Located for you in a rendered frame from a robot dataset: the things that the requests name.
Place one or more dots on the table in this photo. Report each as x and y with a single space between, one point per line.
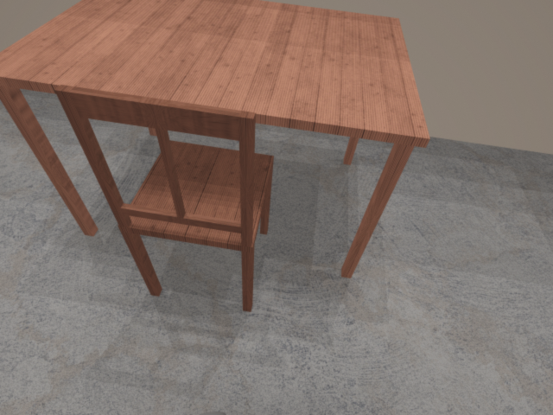
298 67

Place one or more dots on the chair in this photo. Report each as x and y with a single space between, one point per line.
193 193

